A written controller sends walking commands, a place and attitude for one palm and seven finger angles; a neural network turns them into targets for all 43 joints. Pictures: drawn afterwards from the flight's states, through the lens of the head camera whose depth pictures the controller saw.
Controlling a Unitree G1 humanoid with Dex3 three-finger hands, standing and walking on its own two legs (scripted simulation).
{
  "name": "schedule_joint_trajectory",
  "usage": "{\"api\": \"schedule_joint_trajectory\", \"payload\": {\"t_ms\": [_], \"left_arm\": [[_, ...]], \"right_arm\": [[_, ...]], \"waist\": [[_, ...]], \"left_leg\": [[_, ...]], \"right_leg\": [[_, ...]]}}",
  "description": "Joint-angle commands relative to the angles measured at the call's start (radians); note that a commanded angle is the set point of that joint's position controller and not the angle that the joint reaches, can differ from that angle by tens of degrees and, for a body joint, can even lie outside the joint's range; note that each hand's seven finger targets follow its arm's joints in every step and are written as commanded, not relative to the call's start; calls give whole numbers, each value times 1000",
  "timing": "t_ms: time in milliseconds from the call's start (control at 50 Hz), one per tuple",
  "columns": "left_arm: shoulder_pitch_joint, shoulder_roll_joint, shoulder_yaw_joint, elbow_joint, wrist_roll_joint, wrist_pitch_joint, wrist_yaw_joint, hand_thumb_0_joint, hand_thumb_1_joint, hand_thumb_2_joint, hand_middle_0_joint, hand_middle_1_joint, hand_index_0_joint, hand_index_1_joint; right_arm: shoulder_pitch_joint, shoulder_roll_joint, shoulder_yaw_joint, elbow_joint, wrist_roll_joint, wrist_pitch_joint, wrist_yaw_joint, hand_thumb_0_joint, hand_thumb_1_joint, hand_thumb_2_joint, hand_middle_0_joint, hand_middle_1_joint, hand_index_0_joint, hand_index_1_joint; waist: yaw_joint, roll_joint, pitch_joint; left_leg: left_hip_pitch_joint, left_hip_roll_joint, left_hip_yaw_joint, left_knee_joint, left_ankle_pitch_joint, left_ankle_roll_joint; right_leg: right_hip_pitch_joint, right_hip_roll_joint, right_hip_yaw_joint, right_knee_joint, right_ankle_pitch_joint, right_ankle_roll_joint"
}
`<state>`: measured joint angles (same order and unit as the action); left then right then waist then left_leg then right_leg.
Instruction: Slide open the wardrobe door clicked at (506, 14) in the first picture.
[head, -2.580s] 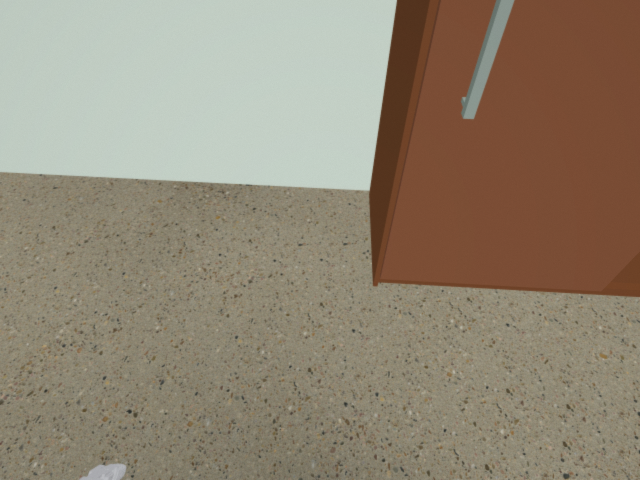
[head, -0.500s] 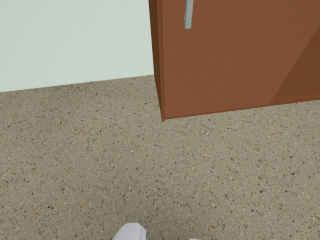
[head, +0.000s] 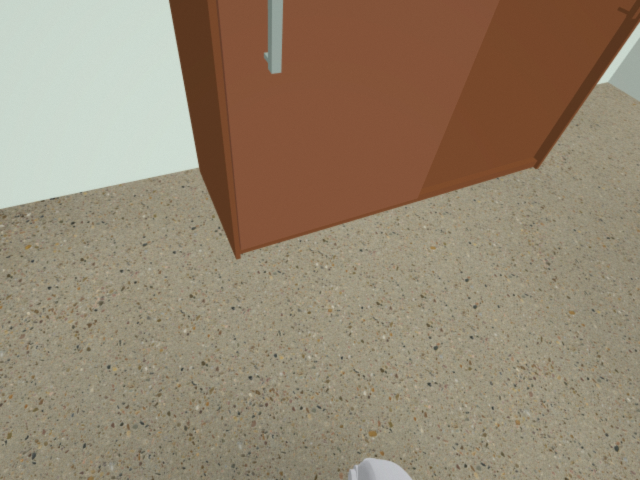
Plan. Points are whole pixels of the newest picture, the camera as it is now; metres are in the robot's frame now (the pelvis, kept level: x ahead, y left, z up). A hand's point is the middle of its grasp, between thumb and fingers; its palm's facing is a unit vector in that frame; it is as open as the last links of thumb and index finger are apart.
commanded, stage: walk to a spot facing it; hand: left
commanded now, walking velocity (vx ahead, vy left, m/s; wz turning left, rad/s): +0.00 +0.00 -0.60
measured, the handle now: (271, 6) +0.98 +0.21 +0.14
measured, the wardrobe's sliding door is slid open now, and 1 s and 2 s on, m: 0.00 0.00 0.00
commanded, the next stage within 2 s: turn to face it in 1.54 s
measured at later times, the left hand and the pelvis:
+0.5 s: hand (229, 478) +0.15 +0.13 -0.16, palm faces -0.29 -0.93 -0.22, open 7.3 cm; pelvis +0.01 -0.04 +0.00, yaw -18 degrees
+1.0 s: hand (280, 356) +0.33 +0.08 -0.17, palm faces -0.54 -0.83 -0.15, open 7.3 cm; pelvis +0.16 -0.04 +0.00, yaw -36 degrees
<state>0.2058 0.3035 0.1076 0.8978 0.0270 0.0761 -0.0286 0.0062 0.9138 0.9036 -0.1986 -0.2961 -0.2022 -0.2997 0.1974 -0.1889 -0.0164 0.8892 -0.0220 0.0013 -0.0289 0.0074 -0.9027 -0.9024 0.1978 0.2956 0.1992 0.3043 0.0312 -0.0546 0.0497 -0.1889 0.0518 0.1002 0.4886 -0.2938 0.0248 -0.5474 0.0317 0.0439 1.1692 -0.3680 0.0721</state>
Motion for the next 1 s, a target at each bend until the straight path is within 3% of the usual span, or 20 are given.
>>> {"api": "schedule_joint_trajectory", "payload": {"t_ms": [0, 160, 220, 240, 260, 280, 320, 360, 400, 540, 600, 620, 640, 660, 680, 700, 740, 780, 840, 980], "left_arm": [[-71, 20, -7, -87, -4, -16, -10, 0, 900, 900, -200, -300, -200, -300], [-130, -4, -18, -105, -7, -26, -12, 0, 900, 900, -200, -300, -200, -300], [-28, 30, -10, -76, -5, -46, -5, 0, 900, 900, -200, -300, -200, -300], [63, 123, 4, -49, 3, -61, 5, 0, 900, 900, -200, -300, -200, -300], [130, 224, 25, -29, -5, -65, 20, 0, 900, 900, -200, -300, -200, -300], [165, 222, 30, -27, -19, -57, 32, 0, 900, 900, -200, -300, -200, -300], [66, 158, 18, -42, -12, -62, 37, 0, 900, 900, -200, -300, -200, -300], [-7, 117, -2, -58, -7, -77, 32, 0, 900, 900, -200, -300, -200, -300], [-3, 119, -3, -49, -3, -90, 28, 0, 900, 900, -200, -300, -200, -300], [53, 134, 3, -26, 1, -102, 20, 0, 900, 900, -200, -300, -200, -300], [10, 114, 7, -29, -1, -95, 19, 0, 900, 900, -200, -300, -200, -300], [-8, 68, -2, -42, -3, -90, 15, 0, 900, 900, -200, -300, -200, -300], [13, -20, -15, -59, -15, -83, 3, 0, 900, 900, -200, -300, -200, -300], [-7, -19, -14, -95, -11, -91, -3, 0, 900, 900, -200, -300, -200, -300], [-56, 8, -5, -80, 0, -91, -5, 0, 900, 900, -200, -300, -200, -300], [-52, 18, -1, -68, 4, -90, -14, 0, 900, 900, -200, -300, -200, -300], [29, -14, 3, -16, 12, -75, -29, 0, 900, 900, -200, -300, -200, -300], [63, -44, 0, 8, 10, -63, -27, 0, 900, 900, -200, -300, -200, -300], [50, -65, -2, 12, 9, -55, -23, 0, 900, 900, -200, -300, -200, -300], [-166, -99, -21, -39, 10, -58, -32, 0, 900, 900, -200, -300, -200, -300]], "right_arm": [[70, -190, -61, -41, 2, -23, -16, 0, -900, -900, 200, 300, 200, 300], [102, -233, -89, 2, -6, -13, -2, 0, -900, -900, 200, 300, 200, 300], [109, -234, -89, 8, 0, -9, 8, 0, -900, -900, 200, 300, 200, 300], [128, -185, -75, -4, 10, -5, 19, 0, -900, -900, 200, 300, 200, 300], [65, -114, -48, -63, 3, -1, 23, 0, -900, -900, 200, 300, 200, 300], [-20, -159, -53, -91, 2, 10, 13, 0, -900, -900, 200, 300, 200, 300], [-82, -171, -61, -85, -3, 7, 26, 0, -900, -900, 200, 300, 200, 300], [-16, -163, -65, -45, -12, 6, 38, 0, -900, -900, 200, 300, 200, 300], [25, -148, -68, -30, -11, 4, 42, 0, -900, -900, 200, 300, 200, 300], [-29, -125, -64, -79, 0, -28, 48, 0, -900, -900, 200, 300, 200, 300], [99, -130, -67, -46, 5, -47, 34, 0, -900, -900, 200, 300, 200, 300], [224, -174, -75, -7, 6, -55, 17, 0, -900, -900, 200, 300, 200, 300], [336, -289, -98, 21, -14, -61, 8, 0, -900, -900, 200, 300, 200, 300], [349, -326, -92, 15, -14, -58, 4, 0, -900, -900, 200, 300, 200, 300], [277, -274, -83, 16, -13, -60, 4, 0, -900, -900, 200, 300, 200, 300], [217, -229, -65, 2, -8, -66, 4, 0, -900, -900, 200, 300, 200, 300], [124, -154, -48, -3, -3, -77, 2, 0, -900, -900, 200, 300, 200, 300], [163, -116, -40, 21, 3, -89, -3, 0, -900, -900, 200, 300, 200, 300], [227, -92, -38, 63, 8, -97, -9, 0, -900, -900, 200, 300, 200, 300], [348, -74, -42, 143, -2, -93, -8, 0, -900, -900, 200, 300, 200, 300]], "waist": [[-56, 190, -23], [-79, 271, -49], [-23, 193, -130], [19, -22, -194], [55, -282, -186], [93, -205, -161], [53, -144, -31], [-11, -87, -8], [-28, -78, -4], [-10, -109, 13], [-78, -64, -15], [-134, 57, -55], [-168, 382, -113], [-151, 374, -67], [-134, 306, 8], [-98, 232, 60], [-31, 195, 81], [-27, 212, 42], [-26, 185, 26], [-83, 170, 101]], "left_leg": [[139, 253, -138, -153, 455, 123], [115, 307, -30, -78, 508, 104], [18, 286, 57, 117, 396, 12], [-191, 225, 135, 341, 136, -55], [-483, 79, 99, 581, -355, -104], [-516, 92, -45, 646, -345, -90], [-559, 112, -79, 682, -201, -86], [-448, 107, -50, 614, -87, -103], [-384, 91, -33, 553, -48, -109], [-263, 31, -21, 274, -50, -99], [31, -3, 2, 50, 10, -89], [215, 40, -33, -45, -45, -86], [344, 320, -388, -206, -348, -19], [254, 494, -607, -356, -546, 66], [110, 478, -621, -410, -601, 64], [34, 443, -538, -406, -544, 53], [-9, 325, -244, -365, -271, -9], [17, 269, -85, -327, -38, -33], [112, 263, 8, -287, 208, -38], [237, 315, 86, -283, 332, 65]], "right_leg": [[-81, -52, -35, -52, -24, 17], [132, -60, -122, -408, -74, -24], [404, -45, -140, -712, 124, -64], [650, -211, 53, -816, 168, -129], [717, -436, 403, -861, 345, -231], [632, -440, 413, -893, 206, -284], [501, -353, 387, -955, -149, -277], [381, -280, 260, -950, -86, -238], [330, -249, 224, -954, -73, -231], [283, -230, 293, -937, -82, -246], [151, -173, 274, -815, -79, -202], [54, -101, 211, -659, -87, -165], [-124, 45, 64, -301, -189, -106], [-207, 21, -3, -104, -213, -83], [-204, -35, 28, 18, -131, -84], [-196, -72, 12, 70, -52, -82], [-146, -103, -18, 84, 103, -63], [-113, -100, -27, 92, 181, -51], [-174, -103, -44, 87, 222, -39], [-263, -145, -126, -178, 209, -36]]}}
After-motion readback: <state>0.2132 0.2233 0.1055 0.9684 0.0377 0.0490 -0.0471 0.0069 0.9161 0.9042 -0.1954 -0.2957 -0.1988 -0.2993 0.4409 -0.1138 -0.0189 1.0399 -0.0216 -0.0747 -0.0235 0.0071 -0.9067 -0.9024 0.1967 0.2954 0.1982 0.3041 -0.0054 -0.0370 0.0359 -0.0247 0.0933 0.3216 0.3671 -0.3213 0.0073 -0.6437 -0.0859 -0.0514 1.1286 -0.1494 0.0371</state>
